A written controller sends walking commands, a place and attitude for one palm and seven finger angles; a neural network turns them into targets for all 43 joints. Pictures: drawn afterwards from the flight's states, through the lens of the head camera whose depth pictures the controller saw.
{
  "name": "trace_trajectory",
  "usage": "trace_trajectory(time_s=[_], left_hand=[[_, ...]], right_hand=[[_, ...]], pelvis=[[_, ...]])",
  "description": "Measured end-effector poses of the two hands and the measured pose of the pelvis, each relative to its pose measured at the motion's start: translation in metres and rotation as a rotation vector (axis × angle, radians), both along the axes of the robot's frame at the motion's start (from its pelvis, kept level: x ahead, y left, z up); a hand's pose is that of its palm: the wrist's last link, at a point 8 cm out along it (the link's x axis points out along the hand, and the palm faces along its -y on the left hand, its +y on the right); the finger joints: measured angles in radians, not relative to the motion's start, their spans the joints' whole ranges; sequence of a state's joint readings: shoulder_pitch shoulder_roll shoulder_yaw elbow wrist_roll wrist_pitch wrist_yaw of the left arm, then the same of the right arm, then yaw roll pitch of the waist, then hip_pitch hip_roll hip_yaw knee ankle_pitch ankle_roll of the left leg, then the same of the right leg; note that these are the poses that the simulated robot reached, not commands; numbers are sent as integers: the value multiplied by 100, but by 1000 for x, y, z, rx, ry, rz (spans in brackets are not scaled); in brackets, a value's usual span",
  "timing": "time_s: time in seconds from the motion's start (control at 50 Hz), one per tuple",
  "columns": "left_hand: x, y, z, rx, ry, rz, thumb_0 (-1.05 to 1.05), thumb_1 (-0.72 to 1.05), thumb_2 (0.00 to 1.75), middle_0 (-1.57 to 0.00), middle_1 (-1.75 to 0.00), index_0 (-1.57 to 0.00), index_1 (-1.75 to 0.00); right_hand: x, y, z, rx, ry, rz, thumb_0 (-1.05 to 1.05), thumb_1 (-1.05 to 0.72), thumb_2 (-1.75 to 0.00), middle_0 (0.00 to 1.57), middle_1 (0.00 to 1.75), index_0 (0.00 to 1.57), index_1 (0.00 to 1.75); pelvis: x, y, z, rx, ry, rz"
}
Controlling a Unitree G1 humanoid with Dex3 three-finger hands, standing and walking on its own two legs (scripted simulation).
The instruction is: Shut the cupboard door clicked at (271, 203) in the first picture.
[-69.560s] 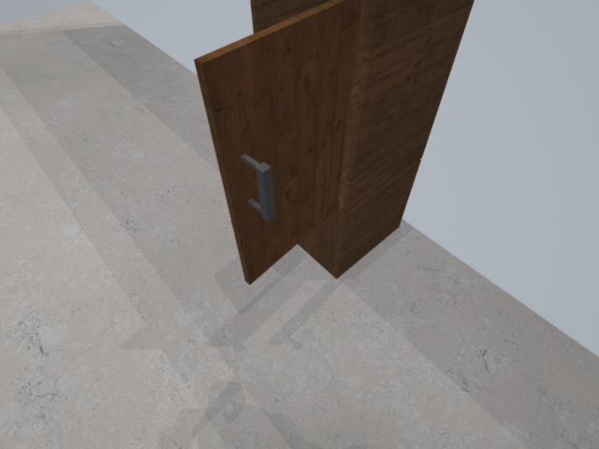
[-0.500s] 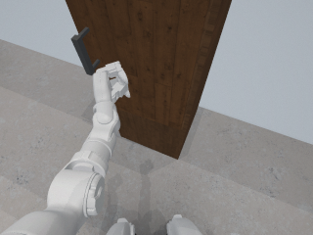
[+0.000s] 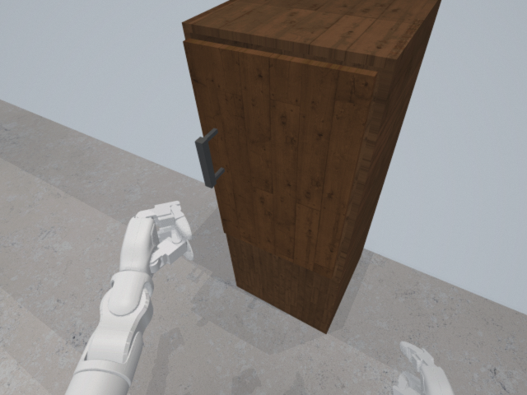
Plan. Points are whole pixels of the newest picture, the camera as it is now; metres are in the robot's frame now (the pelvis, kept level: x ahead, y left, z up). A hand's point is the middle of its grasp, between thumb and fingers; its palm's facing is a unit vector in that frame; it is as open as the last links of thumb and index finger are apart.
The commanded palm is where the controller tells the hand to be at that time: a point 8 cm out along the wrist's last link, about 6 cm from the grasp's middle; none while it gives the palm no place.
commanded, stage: draw the hand back to the body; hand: left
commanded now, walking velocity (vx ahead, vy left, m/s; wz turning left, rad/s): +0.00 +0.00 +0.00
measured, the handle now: (211, 158) +0.62 +0.15 +0.01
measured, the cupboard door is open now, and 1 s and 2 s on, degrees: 2 2 2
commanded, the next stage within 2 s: step back with the hand held close in 0.96 s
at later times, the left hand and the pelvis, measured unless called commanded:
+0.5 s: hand (41, 284) +0.21 +0.26 +0.16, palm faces +0.39 -0.84 -0.37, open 5.5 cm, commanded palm +0.16 +0.31 +0.18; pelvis +0.02 +0.02 +0.02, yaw +1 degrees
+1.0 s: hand (6, 300) +0.19 +0.28 +0.17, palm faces +0.46 -0.80 -0.39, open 7.4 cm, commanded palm +0.14 +0.32 +0.19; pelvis +0.00 +0.01 +0.02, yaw +1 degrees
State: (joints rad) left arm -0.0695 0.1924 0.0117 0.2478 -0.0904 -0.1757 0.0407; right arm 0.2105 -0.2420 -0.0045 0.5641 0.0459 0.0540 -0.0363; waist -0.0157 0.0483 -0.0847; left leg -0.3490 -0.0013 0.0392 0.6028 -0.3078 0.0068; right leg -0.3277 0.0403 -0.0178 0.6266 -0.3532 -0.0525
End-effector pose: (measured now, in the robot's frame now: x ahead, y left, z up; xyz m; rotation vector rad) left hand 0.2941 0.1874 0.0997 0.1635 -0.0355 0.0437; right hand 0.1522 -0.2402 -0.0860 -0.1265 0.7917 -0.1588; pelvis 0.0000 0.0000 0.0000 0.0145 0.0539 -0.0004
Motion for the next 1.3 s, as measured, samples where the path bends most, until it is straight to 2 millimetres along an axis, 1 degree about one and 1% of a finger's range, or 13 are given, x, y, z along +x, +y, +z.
trace_trajectory(time_s=[0.06,0.12,0.18,0.24,0.32,0.4,0.62,0.68,0.82,0.96,1.12,1.2,1.3], left_hand=[[-19,16,9,43,11,25,2,89,90,-114,-131,-113,-132],[-36,33,17,66,20,71,2,89,90,-106,-123,-106,-124],[-52,49,23,83,26,123,2,89,90,-99,-115,-98,-115],[-66,62,31,102,22,170,2,89,90,-91,-106,-90,-106],[-82,78,43,133,4,226,2,89,90,-80,-94,-80,-95],[-98,95,57,173,-22,281,2,89,90,-69,-82,-69,-83],[-147,137,93,323,-79,434,2,89,90,-39,-50,-39,-50],[-156,142,95,331,-88,468,2,89,90,-32,-42,-32,-43],[-155,133,83,274,-82,461,2,89,90,-24,-33,-24,-33],[-151,126,88,279,-114,420,2,89,90,-22,-31,-22,-31],[-150,126,90,294,-108,421,2,89,90,-21,-30,-21,-30],[-147,131,91,333,-115,418,2,89,90,-21,-30,-21,-30],[-140,136,84,352,-88,387,2,89,90,-21,-30,-21,-30]], right_hand=[[23,14,15,1,-53,35,1,-91,-90,19,30,19,30],[41,29,25,4,-91,80,1,-91,-90,19,30,19,30],[52,43,31,9,-115,122,1,-91,-90,20,30,19,30],[58,55,32,16,-125,155,1,-91,-90,20,30,20,30],[57,64,29,25,-115,179,1,-91,-90,20,30,20,30],[51,67,23,30,-91,180,1,-91,-90,20,30,20,30],[33,48,14,4,-61,137,1,-91,-90,20,30,20,30],[32,43,13,-10,-66,135,1,-91,-90,20,30,20,30],[31,38,18,-34,-92,135,1,-91,-90,20,30,20,30],[33,40,25,-25,-134,131,1,-91,-90,20,30,20,30],[31,40,22,-11,-119,131,1,-91,-90,20,30,20,30],[28,34,18,-20,-87,107,1,-91,-90,20,30,20,30],[18,25,13,-50,-34,50,1,-91,-90,20,30,20,30]], pelvis=[[2,3,6,-3,-33,6],[4,6,10,-6,-58,13],[6,9,13,-9,-77,19],[8,12,14,-10,-89,23],[11,15,16,-11,-98,25],[14,18,17,-12,-102,25],[14,20,16,-16,-106,22],[11,20,16,-16,-109,26],[6,18,16,-14,-115,29],[4,13,16,-16,-122,22],[5,11,17,-19,-112,18],[5,14,15,-34,-73,21],[4,23,13,-33,-45,13]])
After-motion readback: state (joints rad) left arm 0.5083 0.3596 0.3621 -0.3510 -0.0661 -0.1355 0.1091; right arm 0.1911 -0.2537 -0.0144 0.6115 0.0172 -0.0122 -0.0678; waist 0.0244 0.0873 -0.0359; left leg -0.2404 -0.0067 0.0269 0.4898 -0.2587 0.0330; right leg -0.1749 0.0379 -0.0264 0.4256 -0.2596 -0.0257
